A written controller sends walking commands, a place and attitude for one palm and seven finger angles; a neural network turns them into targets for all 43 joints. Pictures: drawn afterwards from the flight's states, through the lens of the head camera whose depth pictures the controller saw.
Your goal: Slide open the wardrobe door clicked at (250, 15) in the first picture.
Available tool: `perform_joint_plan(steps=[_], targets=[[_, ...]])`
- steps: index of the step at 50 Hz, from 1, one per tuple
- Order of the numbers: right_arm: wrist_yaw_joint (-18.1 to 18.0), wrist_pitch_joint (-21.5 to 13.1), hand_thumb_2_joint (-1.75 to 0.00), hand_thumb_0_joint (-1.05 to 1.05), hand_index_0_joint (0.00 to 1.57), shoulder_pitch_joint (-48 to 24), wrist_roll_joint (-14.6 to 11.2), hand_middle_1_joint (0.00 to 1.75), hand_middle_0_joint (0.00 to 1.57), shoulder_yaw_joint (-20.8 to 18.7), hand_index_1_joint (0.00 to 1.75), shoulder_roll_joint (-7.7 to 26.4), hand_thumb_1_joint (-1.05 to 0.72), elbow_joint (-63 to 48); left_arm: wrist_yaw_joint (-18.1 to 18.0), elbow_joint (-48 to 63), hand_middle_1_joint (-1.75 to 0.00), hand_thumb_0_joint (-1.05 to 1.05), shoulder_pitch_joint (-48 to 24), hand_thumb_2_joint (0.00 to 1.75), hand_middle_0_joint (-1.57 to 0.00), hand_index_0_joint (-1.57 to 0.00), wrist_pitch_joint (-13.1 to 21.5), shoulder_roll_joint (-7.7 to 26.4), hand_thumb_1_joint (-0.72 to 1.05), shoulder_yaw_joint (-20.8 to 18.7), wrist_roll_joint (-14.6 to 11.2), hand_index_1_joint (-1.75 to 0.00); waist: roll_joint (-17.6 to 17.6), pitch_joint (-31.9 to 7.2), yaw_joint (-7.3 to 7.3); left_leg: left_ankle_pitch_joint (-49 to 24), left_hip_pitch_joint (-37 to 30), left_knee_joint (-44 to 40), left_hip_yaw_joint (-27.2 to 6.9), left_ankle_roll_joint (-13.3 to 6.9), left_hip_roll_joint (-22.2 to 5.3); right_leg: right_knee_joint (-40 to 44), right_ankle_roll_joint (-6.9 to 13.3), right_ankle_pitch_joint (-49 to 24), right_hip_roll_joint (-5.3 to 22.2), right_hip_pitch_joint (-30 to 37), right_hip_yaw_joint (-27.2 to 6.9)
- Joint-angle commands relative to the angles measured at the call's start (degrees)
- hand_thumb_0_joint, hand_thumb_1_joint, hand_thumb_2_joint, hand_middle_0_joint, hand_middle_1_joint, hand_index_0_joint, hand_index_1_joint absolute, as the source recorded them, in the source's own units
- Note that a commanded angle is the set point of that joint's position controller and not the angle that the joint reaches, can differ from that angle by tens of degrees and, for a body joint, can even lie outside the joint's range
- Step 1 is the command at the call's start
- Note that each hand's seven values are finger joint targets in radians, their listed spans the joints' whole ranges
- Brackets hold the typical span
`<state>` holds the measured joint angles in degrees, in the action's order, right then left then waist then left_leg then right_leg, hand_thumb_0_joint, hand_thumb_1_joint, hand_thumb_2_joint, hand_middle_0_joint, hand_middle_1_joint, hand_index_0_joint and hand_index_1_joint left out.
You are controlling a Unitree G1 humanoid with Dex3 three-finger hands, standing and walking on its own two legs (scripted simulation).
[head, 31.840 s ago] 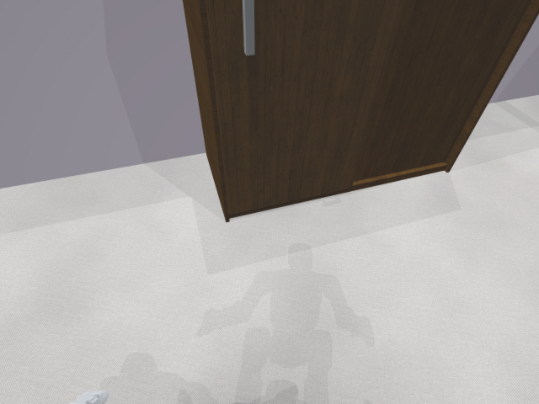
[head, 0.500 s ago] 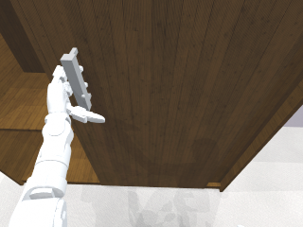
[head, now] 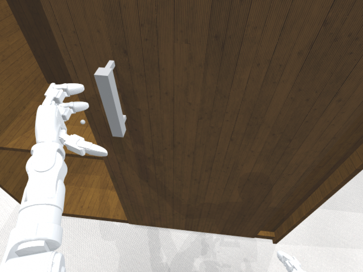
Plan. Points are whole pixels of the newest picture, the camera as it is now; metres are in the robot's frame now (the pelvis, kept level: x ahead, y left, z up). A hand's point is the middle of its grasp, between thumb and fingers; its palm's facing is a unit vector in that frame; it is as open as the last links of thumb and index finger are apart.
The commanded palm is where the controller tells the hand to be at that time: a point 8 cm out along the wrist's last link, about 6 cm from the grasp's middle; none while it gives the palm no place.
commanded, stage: slip the hand off the handle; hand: left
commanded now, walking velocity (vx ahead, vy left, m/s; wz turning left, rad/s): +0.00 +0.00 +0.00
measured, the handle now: (115, 100) +0.44 +0.19 +0.16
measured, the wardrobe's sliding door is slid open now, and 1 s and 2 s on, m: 0.52 0.52 0.52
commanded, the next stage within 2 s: draw the hand back to the body in 0.80 s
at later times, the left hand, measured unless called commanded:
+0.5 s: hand (66, 150) +0.30 +0.25 +0.14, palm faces +0.29 -0.95 -0.12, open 14.7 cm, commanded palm +0.26 +0.29 +0.14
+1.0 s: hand (55, 180) +0.23 +0.24 +0.14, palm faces +0.21 -0.97 -0.08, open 14.7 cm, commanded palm +0.20 +0.28 +0.15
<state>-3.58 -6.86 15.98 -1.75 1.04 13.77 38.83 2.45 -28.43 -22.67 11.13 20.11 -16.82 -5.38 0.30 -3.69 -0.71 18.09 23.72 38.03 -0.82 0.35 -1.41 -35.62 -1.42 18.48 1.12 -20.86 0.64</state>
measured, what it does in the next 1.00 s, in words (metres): stands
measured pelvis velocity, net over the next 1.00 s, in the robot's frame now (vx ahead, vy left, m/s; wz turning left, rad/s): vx -0.02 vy -0.02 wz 0.02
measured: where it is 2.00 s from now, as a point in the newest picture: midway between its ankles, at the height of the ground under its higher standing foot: outside the picture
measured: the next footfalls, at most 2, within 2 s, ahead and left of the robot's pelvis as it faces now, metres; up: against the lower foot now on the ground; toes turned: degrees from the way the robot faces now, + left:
none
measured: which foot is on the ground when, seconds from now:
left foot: down 0.00-1.00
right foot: down 0.00-1.00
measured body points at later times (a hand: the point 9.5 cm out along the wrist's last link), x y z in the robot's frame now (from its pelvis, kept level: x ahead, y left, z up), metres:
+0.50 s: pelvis -0.01 +0.00 +0.00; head -0.01 -0.01 +0.45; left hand +0.28 +0.30 +0.14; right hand +0.14 -0.25 -0.09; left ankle +0.02 +0.12 -0.72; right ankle +0.00 -0.14 -0.72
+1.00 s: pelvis -0.02 -0.02 +0.00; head -0.04 -0.03 +0.45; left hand +0.22 +0.29 +0.15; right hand +0.17 -0.24 -0.07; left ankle +0.02 +0.12 -0.72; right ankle +0.00 -0.14 -0.72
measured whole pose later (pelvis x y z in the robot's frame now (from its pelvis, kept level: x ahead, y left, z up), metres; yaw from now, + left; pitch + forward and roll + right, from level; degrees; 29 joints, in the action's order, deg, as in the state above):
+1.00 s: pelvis -0.02 -0.02 +0.00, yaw +1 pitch -2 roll -1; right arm -6.8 -14.9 13.5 -2.7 3.7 14.2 38.3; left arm 13.8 -2.7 3.4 5.0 18.6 -19.4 -15.9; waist 2.1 -2.5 -4.0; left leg 16.7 19.1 37.2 -2.7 1.5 -1.8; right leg -36.0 -0.1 18.3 0.6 -16.2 2.4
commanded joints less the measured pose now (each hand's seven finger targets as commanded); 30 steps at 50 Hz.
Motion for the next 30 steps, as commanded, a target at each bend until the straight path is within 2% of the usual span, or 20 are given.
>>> perform_joint_plan(steps=[1, 2, 3, 5, 6, 7, 9, 10, 11, 14, 16, 17, 19, 21, 22, 23, 25, 27, 28, 30], targets=[[-1.87, -2.75, -0.90, 0.00, 0.20, -1.14, -0.58, 0.30, 0.20, -2.92, 0.30, 9.06, -0.90, -5.92, 2.61, 8.22, -1.15, 0.00, -25.57, 0.20, -0.25, -0.25, 2.09, 14.18, -0.55, -3.15, -1.87, -1.15, 2.15, -12.12, 2.37, -10.19, -8.60, -5.43, 0.03, -1.76, 1.00, 5.05, 2.86, -10.52, -2.00, -0.60, 1.06], [-2.02, -2.71, -0.90, 0.00, 0.20, -1.17, -0.62, 0.30, 0.20, -2.75, 0.30, 9.17, -0.90, -5.72, 3.02, 7.19, -1.15, 0.00, -26.73, 0.20, -0.25, -0.25, 1.74, 15.10, -0.55, -3.55, -1.93, -1.15, 1.88, -11.59, 2.65, -8.89, -7.82, -5.62, -0.03, -1.79, 1.14, 5.29, 2.78, -9.48, -1.87, -0.86, 1.07], [-2.17, -2.44, -0.90, 0.00, 0.20, -0.92, -0.47, 0.30, 0.20, -2.89, 0.30, 9.44, -0.90, -5.63, 2.93, 6.75, -1.15, 0.00, -25.62, 0.20, -0.25, -0.25, 1.77, 18.25, -0.55, -6.74, -1.73, -1.15, 2.76, -12.18, 1.70, -9.46, -7.41, -5.61, -0.16, -1.83, 1.06, 5.04, 2.96, -9.71, -1.93, -0.01, 0.95], [-1.74, -2.53, -0.90, 0.00, 0.20, -0.74, -0.36, 0.30, 0.20, -2.90, 0.30, 8.87, -0.90, -6.71, 3.42, 8.45, -1.15, 0.00, -23.28, 0.20, -0.25, -0.25, 2.16, 16.98, -0.55, -6.32, -1.87, -1.15, 3.99, -15.60, 0.74, -13.04, -8.62, -5.14, 0.15, -1.72, 1.29, 4.03, 3.11, -12.84, -1.94, 1.74, 1.17], [-1.44, -2.78, -0.90, 0.00, 0.20, -0.83, -0.20, 0.30, 0.20, -3.05, 0.30, 8.60, -0.90, -7.42, 3.78, 11.09, -1.15, 0.00, -22.01, 0.20, -0.25, -0.25, 2.64, 14.69, -0.55, -4.83, -2.37, -1.15, 5.19, -17.70, 0.45, -15.29, -9.99, -4.74, 0.24, -1.56, 1.31, 3.53, 3.10, -14.57, -2.02, 2.39, 1.25], [-1.12, -2.98, -0.90, 0.00, 0.20, -0.68, -0.10, 0.30, 0.20, -3.23, 0.30, 8.56, -0.90, -7.92, 3.97, 11.57, -1.15, 0.00, -17.50, 0.20, -0.25, -0.25, 2.82, 14.85, -0.55, -6.16, -3.00, -1.15, 5.38, -18.58, -0.64, -16.75, -10.30, -4.46, 0.37, -1.48, 1.23, 3.30, 3.17, -15.68, -2.18, 3.26, 1.31], [-0.68, -3.02, -0.90, 0.00, 0.20, -0.71, -0.05, 0.30, 0.20, -3.24, 0.30, 8.77, -0.90, -8.60, 4.22, 13.95, -1.15, 0.00, -13.07, 0.20, -0.25, -0.25, 3.62, 16.03, -0.55, -7.67, -3.58, -1.15, 4.88, -18.48, -1.30, -18.91, -9.81, -4.26, 0.22, -1.48, 0.91, 2.74, 3.17, -17.33, -2.39, 4.29, 1.48], [-0.25, -3.23, -0.90, 0.00, 0.20, -0.88, -0.01, 0.30, 0.20, -3.40, 0.30, 8.51, -0.90, -9.29, 4.44, 16.26, -1.15, 0.00, -10.55, 0.20, -0.25, -0.25, 3.85, 13.76, -0.55, -6.40, -3.95, -1.15, 3.62, -18.40, -1.35, -19.83, -10.09, -4.29, 0.31, -1.44, 0.81, 2.51, 3.03, -17.93, -2.54, 4.47, 1.81], [-0.07, -3.41, -0.90, 0.00, 0.20, -1.28, -0.05, 0.30, 0.20, -3.55, 0.30, 8.57, -0.90, -9.78, 4.36, 18.43, -1.15, 0.00, -8.39, 0.20, -0.25, -0.25, 3.96, 13.56, -0.55, -6.63, -4.30, -1.15, 3.85, -18.26, -1.72, -20.10, -9.95, -4.35, 0.48, -1.46, 0.74, 2.38, 2.99, -18.07, -2.57, 4.62, 1.82], [-0.11, -3.36, -0.90, 0.00, 0.20, -2.18, -0.27, 0.30, 0.20, -3.48, 0.30, 8.98, -0.90, -10.13, 3.68, 20.27, -1.15, 0.00, -4.82, 0.20, -0.25, -0.25, 2.71, 15.60, -0.55, -9.31, -4.89, -1.15, 1.45, -13.39, -1.58, -16.30, -7.06, -5.20, 0.71, -1.81, 0.73, 3.15, 2.67, -16.04, -2.60, 3.87, 1.91], [-0.17, -3.72, -0.90, 0.00, 0.20, -3.35, -0.42, 0.30, 0.20, -3.36, 0.30, 8.68, -0.90, -10.88, 3.36, 23.47, -1.15, 0.00, -2.53, 0.20, -0.25, -0.25, 1.94, 13.66, -0.55, -8.33, -5.22, -1.15, 1.68, -11.93, -1.66, -14.15, -6.72, -5.81, 0.92, -1.81, 0.88, 3.45, 2.66, -14.25, -2.54, 3.58, 1.96], [-0.37, -3.94, -0.90, 0.00, 0.20, -3.97, -0.49, 0.30, 0.20, -3.14, 0.30, 8.46, -0.90, -10.83, 3.15, 25.42, -1.15, 0.00, -3.79, 0.20, -0.25, -0.25, 1.70, 13.10, -0.55, -7.26, -5.04, -1.15, 3.46, -10.87, -1.24, -12.81, -7.02, -6.06, 0.77, -1.71, 0.83, 3.67, 2.69, -12.75, -2.50, 2.56, 1.94], [-0.65, -4.48, -0.90, 0.00, 0.20, -4.68, -0.25, 0.30, 0.20, -3.04, 0.30, 8.29, -0.90, -10.80, 2.37, 29.64, -1.15, 0.00, -4.25, 0.20, -0.25, -0.25, 1.84, 13.83, -0.55, -7.52, -4.59, -1.15, 4.71, -11.02, -0.98, -11.74, -7.92, -6.04, 0.76, -1.97, 0.93, 4.05, 2.65, -11.51, -2.49, 2.18, 1.74], [-0.87, -5.27, -0.90, 0.00, 0.20, -5.44, -0.07, 0.30, 0.20, -2.61, 0.30, 7.78, -0.90, -10.84, 2.26, 31.99, -1.15, 0.00, -1.99, 0.20, -0.25, -0.25, 2.20, 12.11, -0.55, -6.14, -4.63, -1.15, 6.01, -10.77, -1.00, -10.31, -8.55, -6.06, 0.70, -1.82, 1.05, 4.09, 2.72, -9.87, -2.50, 1.59, 1.76], [-1.06, -5.60, -0.90, 0.00, 0.20, -5.49, 0.00, 0.30, 0.20, -2.53, 0.30, 7.91, -0.90, -10.35, 2.28, 32.31, -1.15, 0.00, -2.51, 0.20, -0.25, -0.25, 2.46, 12.82, -0.55, -6.72, -4.79, -1.15, 4.50, -10.40, -0.47, -9.44, -8.56, -6.08, 0.45, -1.84, 1.01, 4.25, 2.63, -9.22, -2.55, 1.21, 1.85], [-1.32, -5.75, -0.90, 0.00, 0.20, -5.57, 0.12, 0.30, 0.20, -2.56, 0.30, 8.11, -0.90, -10.00, 2.33, 32.39, -1.15, 0.00, -1.25, 0.20, -0.25, -0.25, 2.72, 14.12, -0.55, -8.02, -4.77, -1.15, 3.80, -10.01, -0.82, -9.22, -8.09, -5.94, 0.47, -1.99, 0.95, 4.42, 2.66, -8.94, -2.59, 1.60, 1.59], [-1.39, -6.58, -0.90, 0.00, 0.20, -6.53, -0.03, 0.30, 0.20, -2.23, 0.30, 7.53, -0.90, -10.41, 3.31, 33.91, -1.15, 0.00, 1.48, 0.20, -0.25, -0.25, 2.74, 10.75, -0.55, -5.47, -5.60, -1.15, 5.24, -10.57, -1.07, -8.17, -8.72, -6.11, 0.59, -1.86, 1.26, 4.49, 2.67, -8.24, -2.39, 1.62, 1.57], [-1.85, -7.09, -0.90, 0.00, 0.20, -6.92, -0.31, 0.30, 0.20, -1.96, 0.30, 7.68, -0.90, -9.88, 4.35, 32.15, -1.15, 0.00, 2.96, 0.20, -0.25, -0.25, 1.82, 10.89, -0.55, -5.67, -6.53, -1.15, 3.79, -8.93, -1.23, -5.91, -7.83, -6.58, 0.45, -1.79, 1.31, 5.12, 2.60, -6.52, -2.30, 1.38, 1.60], [-2.13, -7.14, -0.90, 0.00, 0.20, -6.88, -0.44, 0.30, 0.20, -1.95, 0.30, 7.86, -0.90, -9.44, 4.69, 31.36, -1.15, 0.00, 3.27, 0.20, -0.25, -0.25, 1.29, 11.66, -0.55, -6.30, -6.57, -1.15, 2.42, -7.48, -0.70, -5.50, -7.50, -6.47, 0.51, -1.99, 1.21, 5.57, 2.48, -6.35, -2.28, 1.14, 1.50], [-2.44, -7.56, -0.90, 0.00, 0.20, -7.48, -0.71, 0.30, 0.20, -1.63, 0.30, 7.62, -0.90, -9.84, 5.74, 31.06, -1.15, 0.00, 5.43, 0.20, -0.25, -0.25, -0.31, 10.99, -0.55, -6.01, -7.52, -1.15, 2.40, -6.80, -1.38, -3.85, -6.86, -7.05, 0.64, -1.92, 1.48, 6.26, 2.36, -4.95, -2.03, 1.37, 1.36]])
